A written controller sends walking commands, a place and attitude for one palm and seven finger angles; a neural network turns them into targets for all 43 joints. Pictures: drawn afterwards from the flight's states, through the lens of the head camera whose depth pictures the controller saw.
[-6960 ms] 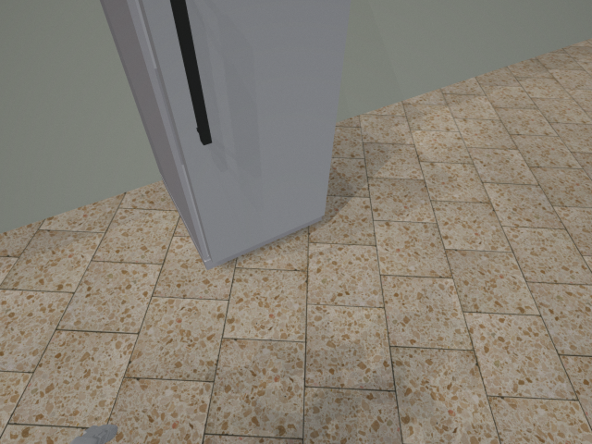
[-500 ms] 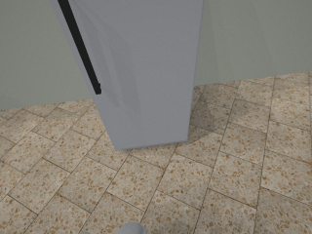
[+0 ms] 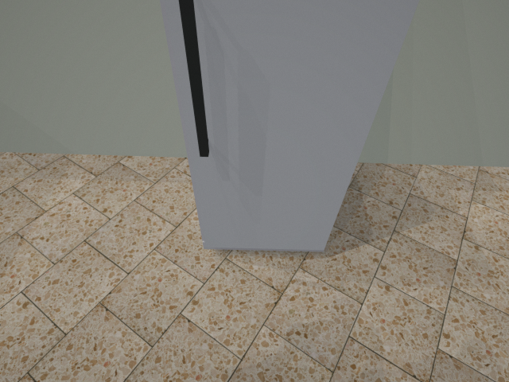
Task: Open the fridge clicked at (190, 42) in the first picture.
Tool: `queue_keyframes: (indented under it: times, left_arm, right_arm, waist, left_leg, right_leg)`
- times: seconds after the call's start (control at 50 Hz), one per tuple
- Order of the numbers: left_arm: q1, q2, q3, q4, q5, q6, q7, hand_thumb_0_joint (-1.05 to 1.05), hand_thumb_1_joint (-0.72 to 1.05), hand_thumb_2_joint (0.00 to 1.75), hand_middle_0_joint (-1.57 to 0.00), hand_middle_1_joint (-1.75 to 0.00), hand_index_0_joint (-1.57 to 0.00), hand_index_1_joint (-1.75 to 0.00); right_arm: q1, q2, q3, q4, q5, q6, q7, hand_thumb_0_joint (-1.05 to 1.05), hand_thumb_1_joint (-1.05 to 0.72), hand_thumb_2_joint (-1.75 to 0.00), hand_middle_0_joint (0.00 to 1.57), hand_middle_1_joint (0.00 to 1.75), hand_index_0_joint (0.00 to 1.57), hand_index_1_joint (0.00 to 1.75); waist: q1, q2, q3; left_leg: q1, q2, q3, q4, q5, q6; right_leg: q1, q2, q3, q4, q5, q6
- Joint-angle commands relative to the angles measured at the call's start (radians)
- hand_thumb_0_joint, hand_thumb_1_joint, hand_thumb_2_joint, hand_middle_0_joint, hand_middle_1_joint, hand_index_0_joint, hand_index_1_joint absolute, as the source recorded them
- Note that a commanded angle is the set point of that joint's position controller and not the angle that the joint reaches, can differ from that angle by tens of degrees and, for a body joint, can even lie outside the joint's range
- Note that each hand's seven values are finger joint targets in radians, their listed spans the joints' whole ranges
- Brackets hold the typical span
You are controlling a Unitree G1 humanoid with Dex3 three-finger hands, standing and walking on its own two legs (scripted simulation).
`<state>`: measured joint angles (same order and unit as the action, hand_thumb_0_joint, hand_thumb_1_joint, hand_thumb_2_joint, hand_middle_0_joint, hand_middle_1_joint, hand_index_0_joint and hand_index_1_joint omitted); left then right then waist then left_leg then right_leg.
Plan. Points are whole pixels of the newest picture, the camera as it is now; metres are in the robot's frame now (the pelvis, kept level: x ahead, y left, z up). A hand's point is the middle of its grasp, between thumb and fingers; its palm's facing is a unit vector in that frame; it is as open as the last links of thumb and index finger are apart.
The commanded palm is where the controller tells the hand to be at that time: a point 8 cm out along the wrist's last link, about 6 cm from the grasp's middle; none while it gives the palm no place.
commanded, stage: take the last steps up to it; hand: left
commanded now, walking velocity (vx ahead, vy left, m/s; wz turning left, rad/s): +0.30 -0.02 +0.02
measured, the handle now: (197, 79) +0.72 +0.18 +0.11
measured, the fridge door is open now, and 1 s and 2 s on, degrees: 0 0 0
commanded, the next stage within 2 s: come to a stop and stand still in 0.50 s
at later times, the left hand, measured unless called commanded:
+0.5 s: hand out of the picture +0.09 +0.14 -0.18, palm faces +0.11 -0.98 -0.14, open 7.3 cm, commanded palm none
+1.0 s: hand (179, 307) +0.29 +0.18 -0.18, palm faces +0.02 -0.96 -0.27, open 7.3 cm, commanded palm none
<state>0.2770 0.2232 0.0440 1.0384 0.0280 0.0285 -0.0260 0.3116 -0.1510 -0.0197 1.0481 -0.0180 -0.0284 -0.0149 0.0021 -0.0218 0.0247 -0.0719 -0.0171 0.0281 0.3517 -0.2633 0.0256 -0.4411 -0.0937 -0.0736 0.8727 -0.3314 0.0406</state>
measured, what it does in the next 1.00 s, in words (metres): walks ahead: right foot, then left foot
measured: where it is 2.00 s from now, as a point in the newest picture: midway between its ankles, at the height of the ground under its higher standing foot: outside the picture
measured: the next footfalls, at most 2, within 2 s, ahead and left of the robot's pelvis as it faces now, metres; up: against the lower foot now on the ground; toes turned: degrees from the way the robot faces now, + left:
right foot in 0.14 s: +0.13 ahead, -0.13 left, +0.00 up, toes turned -7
left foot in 0.56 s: +0.29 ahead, +0.11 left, +0.00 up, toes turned +9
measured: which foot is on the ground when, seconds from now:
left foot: down 0.00-0.14, up 0.16-0.54, down 0.56-0.98, up 1.00-1.00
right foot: up 0.00-0.12, down 0.14-0.58, up 0.60-0.96, down 0.98-1.00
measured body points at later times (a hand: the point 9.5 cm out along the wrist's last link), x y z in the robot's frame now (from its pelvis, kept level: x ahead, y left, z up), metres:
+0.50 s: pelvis +0.14 -0.02 +0.00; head +0.16 -0.01 +0.45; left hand +0.09 +0.19 -0.16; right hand +0.22 -0.25 -0.15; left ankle +0.23 +0.11 -0.72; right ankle +0.09 -0.13 -0.74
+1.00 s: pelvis +0.22 -0.02 -0.02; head +0.25 -0.04 +0.43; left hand +0.29 +0.23 -0.16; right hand +0.27 -0.26 -0.18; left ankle +0.25 +0.11 -0.74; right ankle +0.25 -0.13 -0.75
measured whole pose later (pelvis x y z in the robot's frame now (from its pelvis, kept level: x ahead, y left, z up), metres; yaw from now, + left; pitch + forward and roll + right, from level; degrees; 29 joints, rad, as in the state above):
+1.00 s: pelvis +0.22 -0.02 -0.02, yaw +0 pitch -1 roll +1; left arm 0.18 0.19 0.05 0.99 0.03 0.02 0.02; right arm 0.18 -0.17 -0.06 1.04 -0.01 0.03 -0.03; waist -0.01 0.02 0.08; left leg -0.29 0.07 0.14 0.60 -0.30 -0.01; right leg -0.29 -0.04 -0.07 0.60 -0.26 -0.01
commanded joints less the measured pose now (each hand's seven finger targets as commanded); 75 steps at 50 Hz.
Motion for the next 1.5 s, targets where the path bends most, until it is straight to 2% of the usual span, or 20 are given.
queue_keyframes:
  times: [0.0, 0.08, 0.1, 0.12, 0.14, 0.2, 0.26, 0.5, 0.54, 0.58, 0.68, 0.86, 0.92, 0.96, 0.98, 1.1, 1.24, 1.32, 1.4, 1.48]
  left_arm:
    - [-0.118, 0.02, 0.008, -0.102, -0.004, -0.045, 0.0, 0.0, 0.9, 0.9, -0.2, -0.3, -0.2, -0.3]
    - [0.049, 0.035, 0.026, -0.037, -0.001, -0.066, 0.004, 0.0, 0.9, 0.9, -0.2, -0.3, -0.2, -0.3]
    - [0.165, 0.095, 0.039, 0.0, 0.005, -0.079, 0.011, 0.0, 0.9, 0.9, -0.2, -0.3, -0.2, -0.3]
    - [0.273, 0.194, 0.06, 0.027, 0.005, -0.089, 0.024, 0.0, 0.9, 0.9, -0.2, -0.3, -0.2, -0.3]
    - [0.301, 0.201, 0.064, 0.032, -0.014, -0.09, 0.031, 0.0, 0.9, 0.9, -0.2, -0.3, -0.2, -0.3]
    - [0.1, 0.077, 0.033, -0.011, -0.007, -0.09, 0.042, 0.0, 0.9, 0.9, -0.2, -0.3, -0.2, -0.3]
    - [0.073, 0.026, 0.019, -0.007, -0.002, -0.102, 0.046, 0.0, 0.9, 0.9, -0.2, -0.3, -0.2, -0.3]
    - [0.121, 0.051, 0.02, 0.061, -0.008, -0.087, 0.047, 0.0, 0.9, 0.9, -0.2, -0.3, -0.2, -0.3]
    - [0.161, -0.019, 0.01, 0.041, -0.016, -0.079, 0.042, 0.0, 0.9, 0.9, -0.2, -0.3, -0.2, -0.3]
    - [0.126, -0.026, 0.003, 0.018, -0.009, -0.07, 0.049, 0.0, 0.9, 0.9, -0.2, -0.3, -0.2, -0.3]
    - [0.14, -0.067, -0.006, 0.063, -0.015, -0.027, 0.049, 0.0, 0.9, 0.9, -0.2, -0.3, -0.2, -0.3]
    - [0.044, 0.001, 0.021, -0.045, -0.005, 0.009, 0.053, 0.0, 0.9, 0.9, -0.2, -0.3, -0.2, -0.3]
    - [0.079, 0.028, 0.025, -0.047, -0.001, -0.012, 0.055, 0.0, 0.9, 0.9, -0.2, -0.3, -0.2, -0.3]
    - [0.036, 0.149, 0.036, -0.063, 0.006, -0.033, 0.06, 0.0, 0.9, 0.9, -0.2, -0.3, -0.2, -0.3]
    - [0.051, 0.161, 0.037, -0.073, -0.001, -0.033, 0.059, 0.0, 0.9, 0.9, -0.2, -0.3, -0.2, -0.3]
    - [-0.053, 0.13, 0.038, -0.1, -0.004, -0.031, 0.068, 0.0, 0.9, 0.9, -0.2, -0.3, -0.2, -0.3]
    - [-0.015, 0.15, 0.052, -0.082, 0.006, -0.028, 0.064, 0.0, 0.9, 0.9, -0.2, -0.3, -0.2, -0.3]
    - [-0.063, 0.124, 0.04, -0.061, -0.006, -0.022, 0.056, 0.0, 0.9, 0.9, -0.2, -0.3, -0.2, -0.3]
    - [-0.076, 0.018, 0.012, -0.06, -0.014, -0.011, 0.039, 0.0, 0.9, 0.9, -0.2, -0.3, -0.2, -0.3]
    - [-0.014, 0.0, 0.004, -0.002, 0.0, -0.008, 0.024, 0.0, 0.9, 0.9, -0.2, -0.3, -0.2, -0.3]
  right_arm:
    - [0.063, -0.185, -0.053, -0.011, -0.008, -0.018, -0.011, 0.0, -0.9, -0.9, 0.2, 0.3, 0.2, 0.3]
    - [0.043, -0.156, -0.047, 0.014, -0.005, -0.017, -0.011, 0.0, -0.9, -0.9, 0.2, 0.3, 0.2, 0.3]
    - [0.052, -0.118, -0.039, 0.009, 0.004, -0.024, -0.006, 0.0, -0.9, -0.9, 0.2, 0.3, 0.2, 0.3]
    - [0.047, -0.06, -0.027, -0.027, 0.011, -0.03, 0.004, 0.0, -0.9, -0.9, 0.2, 0.3, 0.2, 0.3]
    - [-0.008, -0.126, -0.038, -0.05, 0.003, -0.022, 0.006, 0.0, -0.9, -0.9, 0.2, 0.3, 0.2, 0.3]
    - [-0.061, -0.092, -0.049, -0.04, -0.005, -0.013, 0.021, 0.0, -0.9, -0.9, 0.2, 0.3, 0.2, 0.3]
    - [0.006, -0.041, -0.043, -0.009, -0.011, 0.008, 0.027, 0.0, -0.9, -0.9, 0.2, 0.3, 0.2, 0.3]
    - [-0.05, -0.063, -0.034, -0.031, -0.005, -0.021, 0.028, 0.0, -0.9, -0.9, 0.2, 0.3, 0.2, 0.3]
    - [0.146, -0.203, -0.066, 0.014, -0.018, -0.035, 0.008, 0.0, -0.9, -0.9, 0.2, 0.3, 0.2, 0.3]
    - [0.15, -0.226, -0.064, 0.02, -0.008, -0.019, -0.011, 0.0, -0.9, -0.9, 0.2, 0.3, 0.2, 0.3]
    - [-0.094, -0.104, -0.025, -0.034, -0.002, -0.02, -0.031, 0.0, -0.9, -0.9, 0.2, 0.3, 0.2, 0.3]
    - [-0.125, -0.178, -0.073, -0.051, -0.009, 0.032, -0.03, 0.0, -0.9, -0.9, 0.2, 0.3, 0.2, 0.3]
    - [-0.129, -0.16, -0.075, -0.06, -0.003, 0.041, -0.018, 0.0, -0.9, -0.9, 0.2, 0.3, 0.2, 0.3]
    - [-0.084, -0.061, -0.061, -0.083, 0.011, 0.046, -0.003, 0.0, -0.9, -0.9, 0.2, 0.3, 0.2, 0.3]
    - [-0.114, -0.072, -0.061, -0.091, 0.01, 0.071, -0.01, 0.0, -0.9, -0.9, 0.2, 0.3, 0.2, 0.3]
    - [-0.085, -0.108, -0.062, -0.059, 0.001, 0.081, 0.001, 0.0, -0.9, -0.9, 0.2, 0.3, 0.2, 0.3]
    - [-0.092, -0.086, -0.043, -0.076, 0.005, 0.058, 0.009, 0.0, -0.9, -0.9, 0.2, 0.3, 0.2, 0.3]
    - [0.036, -0.068, -0.029, -0.023, 0.005, 0.042, 0.003, 0.0, -0.9, -0.9, 0.2, 0.3, 0.2, 0.3]
    - [-0.005, -0.176, -0.032, -0.026, -0.012, 0.026, -0.008, 0.0, -0.9, -0.9, 0.2, 0.3, 0.2, 0.3]
    - [-0.069, -0.155, -0.027, -0.027, -0.005, 0.017, -0.023, 0.0, -0.9, -0.9, 0.2, 0.3, 0.2, 0.3]
  waist:
    - [-0.039, 0.146, 0.084]
    - [0.043, 0.064, 0.039]
    - [0.092, -0.063, -0.018]
    - [0.122, -0.326, -0.058]
    - [0.139, -0.285, -0.059]
    - [0.046, -0.044, 0.078]
    - [-0.003, -0.077, 0.068]
    - [-0.027, -0.059, 0.05]
    - [-0.086, 0.262, -0.078]
    - [-0.081, 0.305, -0.103]
    - [0.021, 0.103, -0.035]
    - [0.009, 0.205, -0.042]
    - [0.036, 0.132, -0.059]
    - [0.007, -0.2, -0.063]
    - [0.045, -0.2, -0.086]
    - [0.019, -0.117, -0.046]
    - [0.057, -0.153, -0.064]
    - [-0.004, -0.146, -0.071]
    - [0.002, 0.196, 0.062]
    - [0.019, 0.212, 0.129]
  left_leg:
    - [-0.028, 0.276, -0.212, -0.151, 0.036, 0.158]
    - [-0.181, 0.195, -0.135, 0.065, 0.034, 0.091]
    - [-0.315, 0.12, -0.051, 0.284, -0.016, 0.049]
    - [-0.532, 0.0, 0.059, 0.583, -0.258, 0.006]
    - [-0.556, 0.045, -0.031, 0.733, -0.316, 0.017]
    - [-0.558, 0.126, -0.051, 0.813, -0.089, 0.003]
    - [-0.459, 0.135, 0.005, 0.692, -0.025, -0.032]
    - [-0.115, 0.064, 0.106, 0.161, 0.112, -0.029]
    - [0.171, 0.312, -0.207, 0.046, 0.247, 0.065]
    - [0.123, 0.448, -0.381, -0.097, 0.168, 0.149]
    - [-0.146, 0.328, -0.074, -0.064, 0.59, 0.125]
    - [-0.105, 0.338, -0.062, 0.033, 0.635, 0.133]
    - [-0.147, 0.26, -0.02, 0.144, 0.427, 0.059]
    - [-0.308, 0.049, 0.094, 0.37, -0.188, -0.049]
    - [-0.286, 0.038, 0.002, 0.516, -0.356, -0.046]
    - [-0.373, 0.042, -0.055, 0.723, -0.179, -0.073]
    - [-0.284, 0.04, -0.004, 0.375, -0.197, -0.065]
    - [-0.039, 0.025, 0.028, 0.069, -0.037, -0.046]
    - [-0.285, 0.273, -0.295, -0.246, -0.445, 0.055]
    - [-0.277, 0.254, -0.231, -0.251, -0.31, 0.077]
  right_leg:
    - [-0.039, 0.002, -0.016, -0.161, -0.005, 0.0]
    - [0.317, 0.048, -0.039, -0.399, 0.108, -0.025]
    - [0.509, -0.067, 0.104, -0.469, 0.019, -0.065]
    - [0.643, -0.321, 0.475, -0.617, -0.016, -0.172]
    - [0.551, -0.365, 0.579, -0.702, -0.148, -0.217]
    - [0.303, -0.276, 0.358, -0.725, -0.155, -0.205]
    - [0.226, -0.201, 0.142, -0.713, 0.1, -0.173]
    - [0.216, -0.127, 0.029, -0.495, 0.279, -0.132]
    - [0.012, 0.027, -0.079, -0.08, -0.011, -0.062]
    - [-0.107, 0.048, 0.017, 0.237, -0.279, -0.056]
    - [0.104, -0.013, 0.054, 0.014, -0.082, -0.004]
    - [0.115, 0.035, 0.016, -0.139, -0.04, -0.019]
    - [0.247, 0.029, 0.01, -0.397, 0.214, -0.022]
    - [0.309, -0.259, 0.292, -0.497, 0.699, -0.147]
    - [0.233, -0.323, 0.343, -0.539, 0.694, -0.229]
    - [0.264, -0.227, 0.23, -0.532, 0.512, -0.219]
    - [0.306, -0.208, 0.275, -0.587, 0.235, -0.218]
    - [0.169, -0.122, 0.218, -0.591, -0.017, -0.138]
    - [0.148, 0.057, 0.014, -0.368, -0.018, -0.017]
    - [0.126, 0.068, 0.023, -0.168, -0.018, -0.02]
